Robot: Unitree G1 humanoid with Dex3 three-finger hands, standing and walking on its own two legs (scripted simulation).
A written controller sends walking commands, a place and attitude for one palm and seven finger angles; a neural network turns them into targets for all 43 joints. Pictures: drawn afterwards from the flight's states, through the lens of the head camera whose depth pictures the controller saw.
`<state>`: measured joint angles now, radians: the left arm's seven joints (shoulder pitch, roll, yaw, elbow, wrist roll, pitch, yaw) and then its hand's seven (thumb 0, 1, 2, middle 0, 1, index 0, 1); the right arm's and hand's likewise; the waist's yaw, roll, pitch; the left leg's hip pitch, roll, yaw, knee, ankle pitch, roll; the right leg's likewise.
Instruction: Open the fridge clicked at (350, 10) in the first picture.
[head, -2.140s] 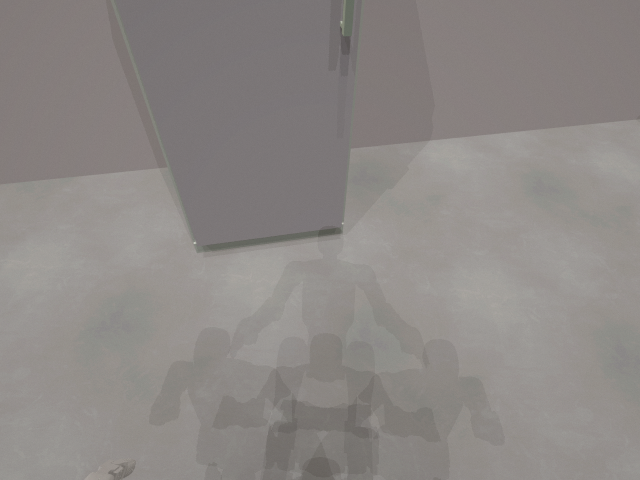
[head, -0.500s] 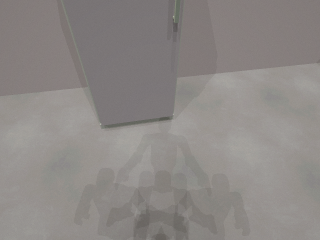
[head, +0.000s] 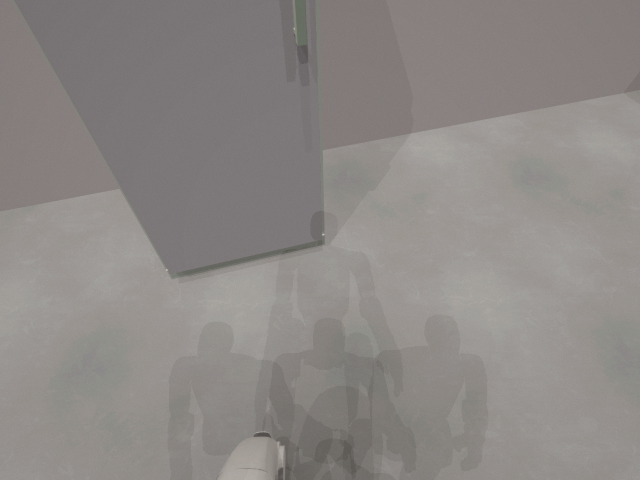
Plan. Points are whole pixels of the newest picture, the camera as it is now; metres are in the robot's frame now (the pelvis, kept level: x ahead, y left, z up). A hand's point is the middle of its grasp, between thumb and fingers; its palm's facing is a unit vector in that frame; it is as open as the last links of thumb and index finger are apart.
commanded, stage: walk to a spot facing it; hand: right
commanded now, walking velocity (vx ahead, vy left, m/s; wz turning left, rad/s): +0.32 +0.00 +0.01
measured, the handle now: out of the picture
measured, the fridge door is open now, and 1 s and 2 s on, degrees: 0 0 0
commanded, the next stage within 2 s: turn to face it in 0.08 s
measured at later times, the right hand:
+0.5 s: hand (453, 446) +0.22 -0.18 -0.19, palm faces +0.01 +0.98 -0.18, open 7.3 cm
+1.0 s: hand (425, 348) +0.36 -0.14 -0.16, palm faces -0.24 +0.93 -0.26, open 7.4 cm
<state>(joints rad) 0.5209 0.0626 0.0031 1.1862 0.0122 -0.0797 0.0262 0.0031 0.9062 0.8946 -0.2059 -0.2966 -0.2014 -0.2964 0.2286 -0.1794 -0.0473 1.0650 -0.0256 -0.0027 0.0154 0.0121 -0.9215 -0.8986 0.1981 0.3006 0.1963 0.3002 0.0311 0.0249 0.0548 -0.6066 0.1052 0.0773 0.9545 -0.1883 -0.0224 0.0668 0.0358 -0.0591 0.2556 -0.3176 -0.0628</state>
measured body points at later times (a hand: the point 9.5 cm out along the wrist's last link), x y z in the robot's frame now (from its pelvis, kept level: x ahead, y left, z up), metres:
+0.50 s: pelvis +0.19 +0.01 -0.02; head +0.20 -0.01 +0.43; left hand +0.29 +0.25 -0.14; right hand +0.22 -0.23 -0.18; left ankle +0.21 +0.13 -0.74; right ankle +0.26 -0.10 -0.74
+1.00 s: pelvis +0.24 +0.03 -0.01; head +0.25 +0.06 +0.44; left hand +0.17 +0.27 -0.18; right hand +0.38 -0.19 -0.14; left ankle +0.21 +0.12 -0.74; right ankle +0.25 -0.10 -0.71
